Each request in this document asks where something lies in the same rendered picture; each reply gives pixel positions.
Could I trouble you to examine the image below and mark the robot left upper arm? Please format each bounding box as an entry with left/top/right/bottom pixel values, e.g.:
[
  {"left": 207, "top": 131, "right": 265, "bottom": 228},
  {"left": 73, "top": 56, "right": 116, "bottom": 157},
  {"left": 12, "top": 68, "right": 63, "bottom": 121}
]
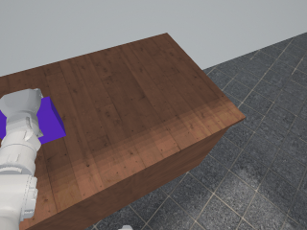
[{"left": 0, "top": 174, "right": 38, "bottom": 230}]

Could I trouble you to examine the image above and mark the table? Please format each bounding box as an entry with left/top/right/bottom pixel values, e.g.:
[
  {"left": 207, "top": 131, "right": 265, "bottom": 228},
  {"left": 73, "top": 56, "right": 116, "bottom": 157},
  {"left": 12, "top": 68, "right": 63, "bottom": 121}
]
[{"left": 0, "top": 33, "right": 246, "bottom": 230}]

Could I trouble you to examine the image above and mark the left robot forearm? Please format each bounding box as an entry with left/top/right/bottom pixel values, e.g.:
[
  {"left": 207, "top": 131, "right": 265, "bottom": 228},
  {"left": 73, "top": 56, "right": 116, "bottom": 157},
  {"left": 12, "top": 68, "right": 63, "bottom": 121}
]
[{"left": 0, "top": 110, "right": 41, "bottom": 177}]

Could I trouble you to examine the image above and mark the sponge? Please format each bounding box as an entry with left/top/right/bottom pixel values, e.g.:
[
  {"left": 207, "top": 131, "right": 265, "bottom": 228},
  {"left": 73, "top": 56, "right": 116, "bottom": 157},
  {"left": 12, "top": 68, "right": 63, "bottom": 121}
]
[{"left": 0, "top": 96, "right": 66, "bottom": 145}]

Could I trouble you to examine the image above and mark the robot left hand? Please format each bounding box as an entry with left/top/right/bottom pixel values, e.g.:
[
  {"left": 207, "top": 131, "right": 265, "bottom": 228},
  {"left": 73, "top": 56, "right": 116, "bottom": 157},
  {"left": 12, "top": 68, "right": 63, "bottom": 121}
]
[{"left": 0, "top": 88, "right": 44, "bottom": 138}]

